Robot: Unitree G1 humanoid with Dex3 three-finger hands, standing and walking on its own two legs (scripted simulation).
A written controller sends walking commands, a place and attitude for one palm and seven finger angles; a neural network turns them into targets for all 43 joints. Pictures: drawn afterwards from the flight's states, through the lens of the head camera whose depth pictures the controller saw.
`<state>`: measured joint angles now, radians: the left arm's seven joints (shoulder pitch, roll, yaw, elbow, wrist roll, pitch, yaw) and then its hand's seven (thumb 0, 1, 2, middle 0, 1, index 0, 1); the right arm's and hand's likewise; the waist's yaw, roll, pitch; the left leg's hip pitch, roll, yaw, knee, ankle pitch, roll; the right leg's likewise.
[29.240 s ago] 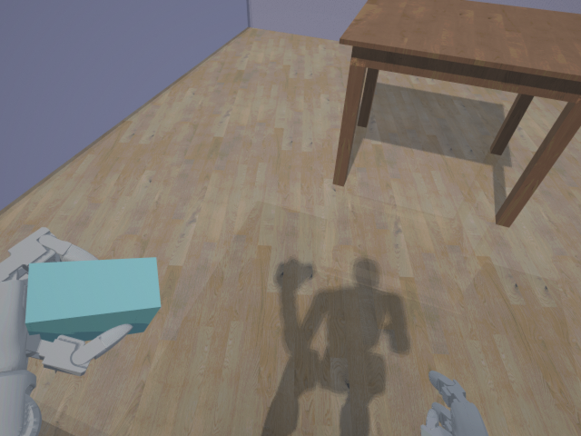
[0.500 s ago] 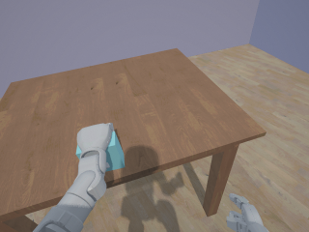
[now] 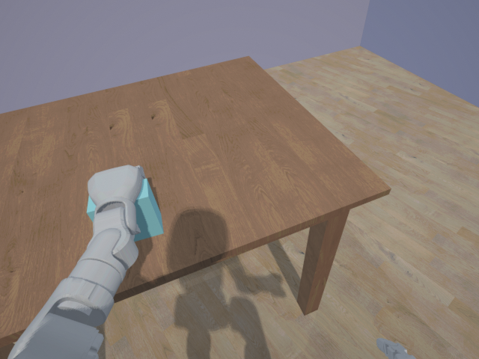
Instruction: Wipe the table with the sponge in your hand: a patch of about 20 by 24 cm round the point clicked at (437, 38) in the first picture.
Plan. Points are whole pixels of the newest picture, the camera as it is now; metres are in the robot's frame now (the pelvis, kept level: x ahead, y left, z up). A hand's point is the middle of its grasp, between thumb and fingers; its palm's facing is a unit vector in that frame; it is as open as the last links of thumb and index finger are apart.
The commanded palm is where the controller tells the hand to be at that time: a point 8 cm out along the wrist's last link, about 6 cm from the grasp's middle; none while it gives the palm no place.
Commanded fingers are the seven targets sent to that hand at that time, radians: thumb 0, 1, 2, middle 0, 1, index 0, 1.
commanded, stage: wipe forward along the third lane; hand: left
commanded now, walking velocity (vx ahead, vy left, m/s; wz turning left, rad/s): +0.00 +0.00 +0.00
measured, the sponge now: (131, 219) +0.36 +0.24 +0.03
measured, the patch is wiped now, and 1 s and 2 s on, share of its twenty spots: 0.65 0.90 0.95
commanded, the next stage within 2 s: wipe back along the third lane in 0.92 s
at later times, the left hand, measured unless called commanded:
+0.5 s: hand (120, 188) +0.41 +0.27 +0.07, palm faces -0.07 -0.01 -1.00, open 9.7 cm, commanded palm +0.40 +0.27 +0.11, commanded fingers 0.00 0.10 1.30 -1.20 -1.60 -1.20 -1.60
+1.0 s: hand (120, 177) +0.45 +0.28 +0.07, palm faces -0.06 +0.01 -1.00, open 9.6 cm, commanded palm +0.44 +0.27 +0.10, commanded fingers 0.00 0.10 1.30 -1.20 -1.60 -1.20 -1.60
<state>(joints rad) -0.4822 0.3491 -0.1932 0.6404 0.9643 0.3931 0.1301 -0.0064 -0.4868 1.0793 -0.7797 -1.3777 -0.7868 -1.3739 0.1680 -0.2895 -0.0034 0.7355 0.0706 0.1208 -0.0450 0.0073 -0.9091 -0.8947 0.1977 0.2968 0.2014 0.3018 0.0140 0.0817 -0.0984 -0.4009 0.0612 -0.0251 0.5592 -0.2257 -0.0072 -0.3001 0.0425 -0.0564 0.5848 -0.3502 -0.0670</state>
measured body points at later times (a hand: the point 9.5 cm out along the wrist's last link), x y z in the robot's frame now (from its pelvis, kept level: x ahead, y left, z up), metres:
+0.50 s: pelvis +0.01 +0.02 +0.00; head +0.02 +0.00 +0.45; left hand +0.41 +0.27 +0.12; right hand +0.13 -0.24 -0.13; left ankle +0.04 +0.17 -0.73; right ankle -0.03 -0.07 -0.73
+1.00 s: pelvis +0.00 +0.05 -0.01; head +0.03 +0.04 +0.44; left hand +0.45 +0.28 +0.12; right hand +0.07 -0.21 -0.14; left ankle +0.04 +0.17 -0.73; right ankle -0.03 -0.07 -0.73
